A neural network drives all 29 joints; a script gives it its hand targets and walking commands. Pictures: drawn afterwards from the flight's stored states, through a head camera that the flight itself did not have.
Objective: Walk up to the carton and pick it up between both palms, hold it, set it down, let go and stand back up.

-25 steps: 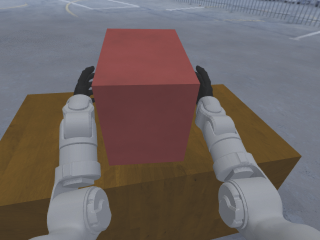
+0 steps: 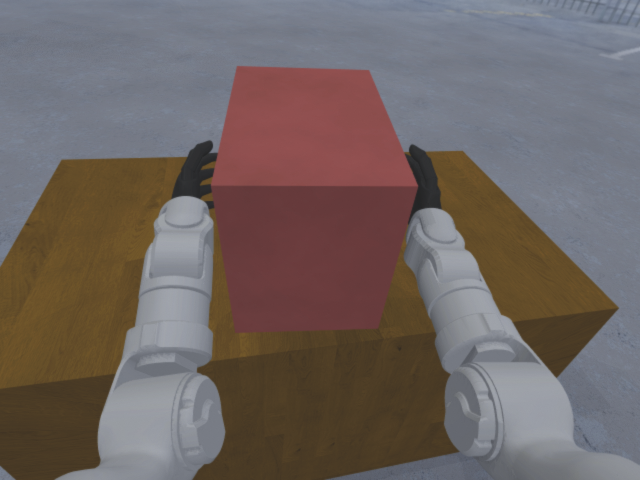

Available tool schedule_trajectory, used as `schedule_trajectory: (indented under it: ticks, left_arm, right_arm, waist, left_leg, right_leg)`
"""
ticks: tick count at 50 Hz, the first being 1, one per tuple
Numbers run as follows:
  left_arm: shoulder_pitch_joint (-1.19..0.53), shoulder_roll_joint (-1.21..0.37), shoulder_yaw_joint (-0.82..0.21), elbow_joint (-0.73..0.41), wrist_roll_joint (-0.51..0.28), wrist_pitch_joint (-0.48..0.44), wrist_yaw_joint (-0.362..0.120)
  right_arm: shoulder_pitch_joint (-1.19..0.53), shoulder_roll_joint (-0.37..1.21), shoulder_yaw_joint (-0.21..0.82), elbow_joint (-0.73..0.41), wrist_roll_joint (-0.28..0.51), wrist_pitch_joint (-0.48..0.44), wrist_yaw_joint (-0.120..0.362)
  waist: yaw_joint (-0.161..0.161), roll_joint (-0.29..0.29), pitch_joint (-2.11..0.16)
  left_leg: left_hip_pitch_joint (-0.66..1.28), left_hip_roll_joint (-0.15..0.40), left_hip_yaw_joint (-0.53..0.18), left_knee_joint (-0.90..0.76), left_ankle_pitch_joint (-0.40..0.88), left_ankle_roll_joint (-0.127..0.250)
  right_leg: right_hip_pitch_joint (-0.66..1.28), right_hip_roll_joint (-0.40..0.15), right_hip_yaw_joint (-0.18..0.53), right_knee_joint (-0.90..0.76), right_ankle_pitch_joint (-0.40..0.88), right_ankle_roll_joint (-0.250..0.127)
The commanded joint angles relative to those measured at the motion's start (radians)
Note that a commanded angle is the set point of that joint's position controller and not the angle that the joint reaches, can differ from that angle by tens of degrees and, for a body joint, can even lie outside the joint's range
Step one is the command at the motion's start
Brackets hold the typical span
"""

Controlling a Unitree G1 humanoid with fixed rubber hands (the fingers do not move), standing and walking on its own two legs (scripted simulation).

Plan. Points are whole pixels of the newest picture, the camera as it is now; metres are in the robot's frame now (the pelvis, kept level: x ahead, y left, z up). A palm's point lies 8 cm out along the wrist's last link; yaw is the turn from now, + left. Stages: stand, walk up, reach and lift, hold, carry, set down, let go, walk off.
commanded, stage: set down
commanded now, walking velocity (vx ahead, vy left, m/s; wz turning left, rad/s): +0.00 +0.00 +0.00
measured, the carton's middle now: (305, 194) +0.47 +0.02 +0.16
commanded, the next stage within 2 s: none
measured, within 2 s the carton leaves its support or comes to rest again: neither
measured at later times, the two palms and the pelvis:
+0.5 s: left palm (196, 226) +0.41 +0.16 +0.15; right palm (412, 225) +0.41 -0.12 +0.16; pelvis +0.01 -0.01 +0.00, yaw -1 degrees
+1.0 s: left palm (198, 240) +0.42 +0.17 +0.11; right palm (402, 237) +0.43 -0.12 +0.13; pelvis +0.02 +0.00 +0.00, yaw -1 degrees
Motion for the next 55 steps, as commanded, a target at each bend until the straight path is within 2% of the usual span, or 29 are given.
schedule_trajectory:
  ticks: [1, 9, 15, 29, 45, 55]
  left_arm:
    - [-0.690, -0.559, -0.325, -0.091, -0.106, -0.109, -0.163]
    - [-0.760, -0.596, -0.357, -0.075, -0.125, -0.194, -0.145]
    - [-0.796, -0.614, -0.366, -0.042, -0.139, -0.238, -0.123]
    - [-0.761, -0.555, -0.245, 0.062, -0.086, -0.286, -0.124]
    - [-0.763, -0.559, -0.239, 0.078, -0.079, -0.354, -0.097]
    - [-0.751, -0.547, -0.199, 0.118, -0.060, -0.382, -0.087]
  right_arm:
    - [-0.787, 0.440, 0.237, -0.183, -0.017, -0.097, 0.125]
    - [-0.796, 0.454, 0.209, -0.141, -0.059, -0.164, 0.142]
    - [-0.810, 0.468, 0.191, -0.116, -0.083, -0.187, 0.150]
    - [-0.765, 0.498, 0.118, -0.039, -0.170, -0.192, 0.175]
    - [-0.716, 0.505, 0.066, -0.023, -0.254, -0.243, 0.205]
    - [-0.696, 0.513, 0.021, -0.002, -0.311, -0.254, 0.220]
  waist:
    - [0.005, 0.111, -0.501]
    - [0.000, 0.135, -0.554]
    - [0.011, 0.153, -0.609]
    - [0.052, 0.110, -0.609]
    - [0.064, 0.135, -0.719]
    - [0.081, 0.125, -0.748]
  left_leg:
    - [0.261, -0.023, 0.117, -0.001, 0.301, -0.045]
    - [0.291, -0.014, 0.126, 0.012, 0.377, -0.069]
    - [0.283, -0.011, 0.128, 0.015, 0.369, -0.071]
    - [0.158, -0.018, 0.156, -0.015, 0.297, -0.045]
    - [0.201, 0.001, 0.160, 0.030, 0.437, -0.070]
    - [0.168, 0.006, 0.168, 0.031, 0.442, -0.063]
  right_leg:
    - [0.023, 0.018, -0.094, -0.038, 0.231, 0.061]
    - [0.002, 0.019, -0.099, -0.041, 0.263, 0.051]
    - [-0.022, 0.012, -0.094, -0.043, 0.259, 0.043]
    - [0.063, -0.003, -0.077, -0.006, 0.361, 0.066]
    - [-0.009, 0.007, -0.093, 0.008, 0.414, 0.052]
    - [-0.021, 0.002, -0.090, 0.018, 0.426, 0.054]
